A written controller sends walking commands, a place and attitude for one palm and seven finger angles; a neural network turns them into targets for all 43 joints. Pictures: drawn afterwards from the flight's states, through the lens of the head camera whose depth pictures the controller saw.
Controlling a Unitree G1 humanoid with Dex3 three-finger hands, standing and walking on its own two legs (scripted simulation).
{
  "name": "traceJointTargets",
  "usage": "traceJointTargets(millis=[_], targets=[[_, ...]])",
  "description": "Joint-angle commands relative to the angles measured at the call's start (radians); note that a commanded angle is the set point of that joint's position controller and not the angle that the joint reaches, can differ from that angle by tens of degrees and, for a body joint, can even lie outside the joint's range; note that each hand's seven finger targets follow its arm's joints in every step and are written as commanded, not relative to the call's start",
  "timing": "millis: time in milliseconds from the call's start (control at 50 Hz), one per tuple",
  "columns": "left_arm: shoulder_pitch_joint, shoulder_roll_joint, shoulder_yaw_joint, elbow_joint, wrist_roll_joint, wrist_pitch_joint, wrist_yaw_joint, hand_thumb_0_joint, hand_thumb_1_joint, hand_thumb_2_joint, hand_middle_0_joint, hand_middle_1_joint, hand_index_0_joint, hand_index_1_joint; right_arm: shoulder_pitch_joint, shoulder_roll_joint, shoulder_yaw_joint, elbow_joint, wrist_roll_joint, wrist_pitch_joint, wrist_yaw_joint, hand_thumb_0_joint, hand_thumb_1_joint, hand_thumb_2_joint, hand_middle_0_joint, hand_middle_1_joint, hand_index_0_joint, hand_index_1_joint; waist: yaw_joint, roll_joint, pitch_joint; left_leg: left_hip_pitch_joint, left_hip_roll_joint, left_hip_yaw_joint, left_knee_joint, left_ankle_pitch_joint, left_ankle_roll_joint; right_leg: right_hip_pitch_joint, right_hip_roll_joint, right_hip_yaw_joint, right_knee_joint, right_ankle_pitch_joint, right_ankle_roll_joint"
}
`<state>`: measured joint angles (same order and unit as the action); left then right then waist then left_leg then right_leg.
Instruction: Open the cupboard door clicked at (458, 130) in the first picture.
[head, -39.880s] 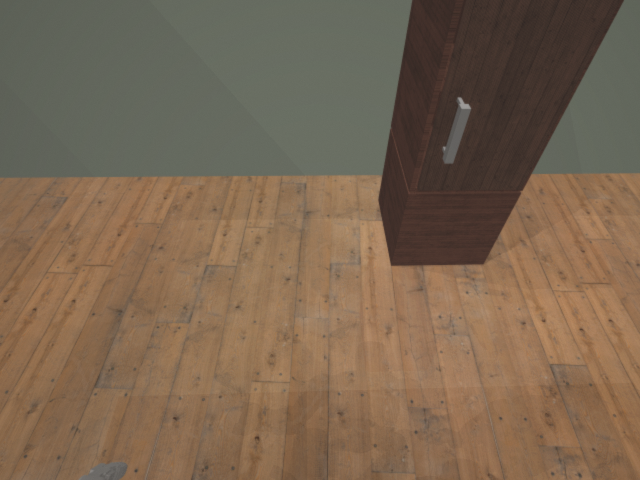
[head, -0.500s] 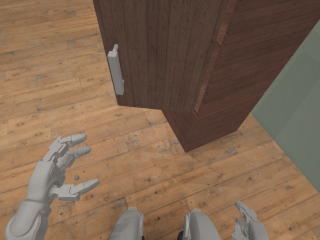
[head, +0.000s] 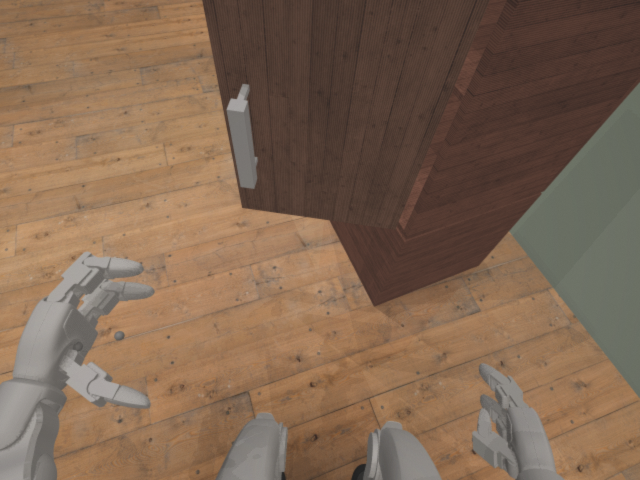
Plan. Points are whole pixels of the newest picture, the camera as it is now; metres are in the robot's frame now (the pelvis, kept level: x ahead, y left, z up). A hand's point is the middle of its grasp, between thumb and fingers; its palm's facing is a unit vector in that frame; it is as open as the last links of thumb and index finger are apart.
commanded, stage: raise the hand with hooked fingers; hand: left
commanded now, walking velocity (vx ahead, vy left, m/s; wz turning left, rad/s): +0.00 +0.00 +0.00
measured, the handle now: (246, 139) +0.61 +0.17 +0.00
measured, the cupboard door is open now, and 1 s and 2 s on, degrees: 60 60 60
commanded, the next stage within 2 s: move the hooked fingers beside the handle in 0.76 s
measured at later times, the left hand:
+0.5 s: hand (114, 313) +0.29 +0.26 +0.03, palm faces -0.08 -1.00 -0.06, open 14.0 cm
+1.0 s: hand (110, 305) +0.30 +0.27 +0.03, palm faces -0.06 -1.00 -0.04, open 14.0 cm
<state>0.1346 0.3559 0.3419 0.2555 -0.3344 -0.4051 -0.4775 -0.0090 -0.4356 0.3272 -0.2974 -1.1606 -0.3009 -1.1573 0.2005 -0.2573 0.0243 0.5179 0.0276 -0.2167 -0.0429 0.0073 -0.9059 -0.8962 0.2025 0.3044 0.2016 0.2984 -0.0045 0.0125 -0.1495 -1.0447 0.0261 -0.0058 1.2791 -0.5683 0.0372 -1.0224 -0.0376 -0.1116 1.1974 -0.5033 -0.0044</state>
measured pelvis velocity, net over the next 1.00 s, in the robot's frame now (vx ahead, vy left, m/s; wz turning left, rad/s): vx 0.00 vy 0.00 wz -0.01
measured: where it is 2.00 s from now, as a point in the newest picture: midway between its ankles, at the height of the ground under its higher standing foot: outside the picture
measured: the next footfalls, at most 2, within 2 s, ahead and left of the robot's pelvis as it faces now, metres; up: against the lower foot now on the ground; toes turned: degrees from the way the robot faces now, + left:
none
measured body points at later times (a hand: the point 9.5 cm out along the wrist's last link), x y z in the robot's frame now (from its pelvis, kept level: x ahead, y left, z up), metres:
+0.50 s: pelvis +0.00 -0.01 +0.00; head +0.11 +0.02 +0.43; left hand +0.28 +0.31 +0.04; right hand +0.15 -0.27 -0.08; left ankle +0.02 +0.09 -0.63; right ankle +0.04 -0.13 -0.63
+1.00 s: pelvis +0.00 +0.00 -0.01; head +0.11 +0.02 +0.43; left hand +0.29 +0.32 +0.03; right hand +0.17 -0.25 -0.09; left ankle +0.02 +0.09 -0.63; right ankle +0.04 -0.13 -0.63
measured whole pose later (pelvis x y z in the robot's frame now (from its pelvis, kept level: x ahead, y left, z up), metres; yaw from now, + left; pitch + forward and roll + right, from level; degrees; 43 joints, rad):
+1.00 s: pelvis +0.00 +0.00 -0.01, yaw +0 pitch +21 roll -4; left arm -0.05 0.43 0.44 0.44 -0.37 -0.39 -0.59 -0.01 -0.50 0.30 -0.30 -1.20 -0.31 -1.20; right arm 0.23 -0.29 0.03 0.53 0.03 -0.21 -0.06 0.01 -0.91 -0.90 0.20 0.30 0.20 0.30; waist -0.02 0.01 -0.15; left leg -1.10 0.03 -0.01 1.32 -0.58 0.04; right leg -1.08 -0.03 -0.11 1.23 -0.51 -0.01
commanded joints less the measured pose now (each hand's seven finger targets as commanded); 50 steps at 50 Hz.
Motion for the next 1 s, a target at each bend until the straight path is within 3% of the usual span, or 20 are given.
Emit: traceJointTargets(millis=[0,60,120,160,220,240,280,320,460,520,560,620,660,700,820,840,900,980], targets=[[-0.152,0.226,0.133,-0.156,-0.045,-0.051,-0.044,0.0,-0.5,0.3,-0.3,-1.2,-0.3,-1.2,0.037,-0.178,-0.072,-0.113,0.003,-0.053,-0.022,0.0,-0.9,-0.9,0.2,0.3,0.2,0.3,-0.007,0.088,-0.302,0.214,-0.022,-0.056,-0.198,0.333,-0.028,0.172,0.06,0.046,-0.121,0.181,-0.032],[-0.165,0.24,0.149,-0.125,-0.053,-0.046,-0.07,0.0,-0.5,0.3,-0.3,-1.2,-0.3,-1.2,0.041,-0.179,-0.072,-0.107,0.005,-0.053,-0.02,0.0,-0.9,-0.9,0.2,0.3,0.2,0.3,-0.009,0.073,-0.319,0.216,-0.02,-0.05,-0.191,0.35,-0.025,0.182,0.058,0.05,-0.127,0.199,-0.027],[-0.195,0.273,0.173,-0.104,-0.061,-0.044,-0.091,0.0,-0.5,0.3,-0.3,-1.2,-0.3,-1.2,0.041,-0.184,-0.07,-0.103,0.006,-0.053,-0.018,0.0,-0.9,-0.9,0.2,0.3,0.2,0.3,0.0,0.109,-0.33,0.22,-0.019,-0.051,-0.187,0.368,-0.028,0.176,0.057,0.051,-0.115,0.204,-0.032],[-0.195,0.281,0.185,-0.083,-0.067,-0.042,-0.099,0.0,-0.5,0.3,-0.3,-1.2,-0.3,-1.2,0.045,-0.187,-0.074,-0.101,0.008,-0.053,-0.018,0.0,-0.9,-0.9,0.2,0.3,0.2,0.3,-0.004,0.073,-0.329,0.21,-0.018,-0.051,-0.187,0.36,-0.024,0.182,0.057,0.052,-0.121,0.201,-0.028],[-0.227,0.314,0.213,-0.05,-0.078,-0.038,-0.117,0.0,-0.5,0.3,-0.3,-1.2,-0.3,-1.2,0.049,-0.189,-0.072,-0.098,0.008,-0.05,-0.017,0.0,-0.9,-0.9,0.2,0.3,0.2,0.3,-0.001,0.096,-0.33,0.19,-0.019,-0.043,-0.179,0.345,-0.022,0.182,0.057,0.062,-0.123,0.189,-0.029],[-0.237,0.323,0.22,-0.037,-0.078,-0.038,-0.119,0.0,-0.5,0.3,-0.3,-1.2,-0.3,-1.2,0.05,-0.193,-0.072,-0.098,0.01,-0.049,-0.018,0.0,-0.9,-0.9,0.2,0.3,0.2,0.3,-0.005,0.073,-0.328,0.174,-0.019,-0.044,-0.18,0.329,-0.019,0.189,0.056,0.064,-0.125,0.176,-0.027],[-0.209,0.286,0.196,-0.038,-0.086,-0.037,-0.129,0.0,-0.5,0.3,-0.3,-1.2,-0.3,-1.2,0.049,-0.191,-0.075,-0.105,0.014,-0.052,-0.017,0.0,-0.9,-0.9,0.2,0.3,0.2,0.3,-0.002,0.082,-0.325,0.18,-0.021,-0.041,-0.186,0.316,-0.017,0.187,0.053,0.066,-0.133,0.163,-0.026],[-0.206,0.294,0.195,-0.045,-0.086,-0.033,-0.137,0.0,-0.5,0.3,-0.3,-1.2,-0.3,-1.2,0.06,-0.195,-0.076,-0.109,0.013,-0.052,-0.015,0.0,-0.9,-0.9,0.2,0.3,0.2,0.3,-0.003,0.076,-0.349,0.19,-0.018,-0.041,-0.182,0.343,-0.016,0.189,0.056,0.066,-0.127,0.186,-0.027],[-0.194,0.308,0.217,-0.053,-0.083,-0.047,-0.105,0.0,-0.5,0.3,-0.3,-1.2,-0.3,-1.2,0.058,-0.193,-0.077,-0.117,0.013,-0.047,-0.01,0.0,-0.9,-0.9,0.2,0.3,0.2,0.3,0.001,0.088,-0.307,0.169,-0.02,-0.039,-0.198,0.286,-0.019,0.173,0.054,0.066,-0.135,0.125,-0.025],[-0.217,0.327,0.227,-0.072,-0.081,-0.055,-0.1,0.0,-0.5,0.3,-0.3,-1.2,-0.3,-1.2,0.064,-0.194,-0.075,-0.117,0.01,-0.045,-0.013,0.0,-0.9,-0.9,0.2,0.3,0.2,0.3,-0.002,0.092,-0.329,0.181,-0.019,-0.043,-0.199,0.285,-0.018,0.17,0.056,0.066,-0.132,0.124,-0.027],[-0.208,0.301,0.204,-0.062,-0.08,-0.055,-0.102,0.0,-0.5,0.3,-0.3,-1.2,-0.3,-1.2,0.061,-0.192,-0.075,-0.118,0.013,-0.045,-0.014,0.0,-0.9,-0.9,0.2,0.3,0.2,0.3,-0.006,0.103,-0.307,0.182,-0.019,-0.043,-0.205,0.26,-0.018,0.155,0.056,0.065,-0.139,0.104,-0.025],[-0.215,0.314,0.211,-0.061,-0.078,-0.053,-0.112,0.0,-0.5,0.3,-0.3,-1.2,-0.3,-1.2,0.069,-0.195,-0.074,-0.117,0.013,-0.044,-0.016,0.0,-0.9,-0.9,0.2,0.3,0.2,0.3,-0.007,0.079,-0.336,0.187,-0.017,-0.045,-0.196,0.292,-0.017,0.168,0.058,0.063,-0.129,0.135,-0.025],[-0.214,0.3,0.197,-0.056,-0.078,-0.049,-0.115,0.0,-0.5,0.3,-0.3,-1.2,-0.3,-1.2,0.06,-0.194,-0.073,-0.119,0.014,-0.044,-0.016,0.0,-0.9,-0.9,0.2,0.3,0.2,0.3,-0.008,0.102,-0.31,0.185,-0.019,-0.045,-0.201,0.27,-0.019,0.154,0.056,0.063,-0.134,0.115,-0.026],[-0.225,0.305,0.2,-0.04,-0.083,-0.042,-0.118,0.0,-0.5,0.3,-0.3,-1.2,-0.3,-1.2,0.065,-0.197,-0.071,-0.12,0.012,-0.042,-0.019,0.0,-0.9,-0.9,0.2,0.3,0.2,0.3,-0.016,0.073,-0.291,0.172,-0.019,-0.047,-0.194,0.262,-0.017,0.144,0.063,0.06,-0.133,0.108,-0.029],[-0.231,0.313,0.205,-0.07,-0.08,-0.041,-0.12,0.0,-0.5,0.3,-0.3,-1.2,-0.3,-1.2,0.059,-0.195,-0.069,-0.12,0.009,-0.041,-0.014,0.0,-0.9,-0.9,0.2,0.3,0.2,0.3,-0.004,0.106,-0.327,0.209,-0.018,-0.054,-0.196,0.316,-0.026,0.147,0.062,0.051,-0.118,0.15,-0.03],[-0.217,0.306,0.206,-0.053,-0.08,-0.037,-0.119,0.0,-0.5,0.3,-0.3,-1.2,-0.3,-1.2,0.06,-0.196,-0.072,-0.123,0.011,-0.039,-0.015,0.0,-0.9,-0.9,0.2,0.3,0.2,0.3,-0.008,0.082,-0.319,0.199,-0.018,-0.051,-0.195,0.297,-0.023,0.147,0.061,0.052,-0.124,0.139,-0.027],[-0.384,0.291,0.166,-0.027,-0.069,-0.041,-0.114,0.0,-0.5,0.3,-0.3,-1.2,-0.3,-1.2,0.064,-0.2,-0.066,-0.101,0.011,-0.039,-0.028,0.0,-0.9,-0.9,0.2,0.3,0.2,0.3,-0.043,0.093,-0.285,0.177,-0.016,-0.057,-0.175,0.257,-0.02,0.085,0.065,0.051,-0.11,0.111,-0.029],[-0.43,0.324,0.176,0.029,-0.047,-0.035,-0.117,0.0,-0.5,0.3,-0.3,-1.2,-0.3,-1.2,0.072,-0.207,-0.067,-0.087,0.011,-0.037,-0.034,0.0,-0.9,-0.9,0.2,0.3,0.2,0.3,-0.032,0.104,-0.329,0.186,-0.016,-0.056,-0.176,0.259,-0.022,0.093,0.056,0.057,-0.111,0.113,-0.029]])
